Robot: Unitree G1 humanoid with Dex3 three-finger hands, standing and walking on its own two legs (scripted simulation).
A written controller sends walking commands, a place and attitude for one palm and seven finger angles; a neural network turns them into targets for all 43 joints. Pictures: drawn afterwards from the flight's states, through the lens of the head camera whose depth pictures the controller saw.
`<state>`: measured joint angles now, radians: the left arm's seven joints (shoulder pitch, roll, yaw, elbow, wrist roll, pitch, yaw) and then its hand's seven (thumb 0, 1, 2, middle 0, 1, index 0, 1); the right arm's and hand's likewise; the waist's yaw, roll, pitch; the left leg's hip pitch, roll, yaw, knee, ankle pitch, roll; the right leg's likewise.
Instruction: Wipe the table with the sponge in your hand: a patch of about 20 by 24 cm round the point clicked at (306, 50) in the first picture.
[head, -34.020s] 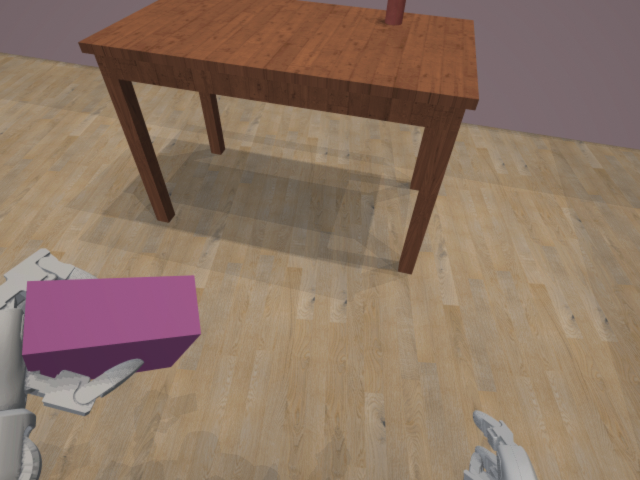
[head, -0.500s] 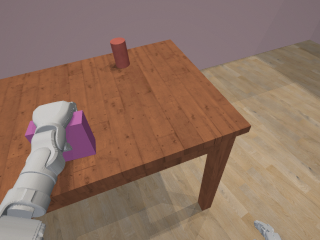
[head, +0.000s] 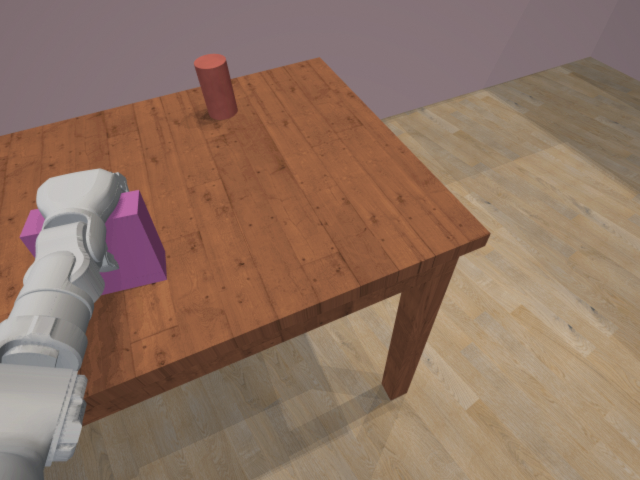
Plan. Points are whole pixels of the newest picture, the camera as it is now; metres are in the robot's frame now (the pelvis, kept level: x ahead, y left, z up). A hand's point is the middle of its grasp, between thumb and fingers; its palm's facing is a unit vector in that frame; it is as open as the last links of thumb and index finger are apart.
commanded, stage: wipe forward along the middle lane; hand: left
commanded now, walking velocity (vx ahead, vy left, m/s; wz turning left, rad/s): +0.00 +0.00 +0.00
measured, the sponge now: (109, 258) +0.39 +0.33 +0.05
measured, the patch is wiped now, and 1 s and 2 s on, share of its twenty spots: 0.95 0.95 0.95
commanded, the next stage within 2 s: slide back across to the first lane in 0.54 s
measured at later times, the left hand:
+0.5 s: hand (97, 199) +0.46 +0.35 +0.10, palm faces -0.13 +0.02 -0.99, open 9.8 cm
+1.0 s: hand (71, 193) +0.46 +0.38 +0.11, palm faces -0.11 +0.00 -0.99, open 9.8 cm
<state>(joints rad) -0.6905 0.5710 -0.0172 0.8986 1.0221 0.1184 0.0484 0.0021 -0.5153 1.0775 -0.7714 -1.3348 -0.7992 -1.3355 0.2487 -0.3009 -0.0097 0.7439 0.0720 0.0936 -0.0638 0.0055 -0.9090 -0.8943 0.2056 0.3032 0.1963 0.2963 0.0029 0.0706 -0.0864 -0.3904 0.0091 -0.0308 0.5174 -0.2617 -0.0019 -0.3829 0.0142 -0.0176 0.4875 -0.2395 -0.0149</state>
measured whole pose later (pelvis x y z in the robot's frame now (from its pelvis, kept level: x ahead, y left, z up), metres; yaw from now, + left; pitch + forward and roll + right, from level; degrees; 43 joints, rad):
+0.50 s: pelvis +0.01 +0.01 +0.00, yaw -1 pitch +13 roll -1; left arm -0.89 0.67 0.02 1.12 1.08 0.08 0.06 0.01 -0.53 1.09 -0.78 -1.33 -0.80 -1.34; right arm 0.32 -0.30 -0.01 0.75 0.06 0.09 -0.05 0.00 -0.91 -0.89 0.21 0.30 0.20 0.30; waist -0.06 0.05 -0.10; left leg -0.50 0.01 -0.02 0.57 -0.29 0.01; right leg -0.48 0.02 0.00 0.50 -0.24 0.00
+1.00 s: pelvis +0.03 +0.03 +0.00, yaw -2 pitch +12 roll -2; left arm -0.77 0.72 0.13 1.02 1.07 0.06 0.04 0.00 -0.52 1.09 -0.76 -1.35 -0.79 -1.36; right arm 0.30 -0.30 -0.01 0.73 0.06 0.13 -0.04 0.00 -0.91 -0.89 0.21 0.30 0.20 0.30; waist -0.05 0.06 -0.09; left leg -0.43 0.01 0.00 0.54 -0.32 0.03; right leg -0.40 0.01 0.01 0.45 -0.25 0.02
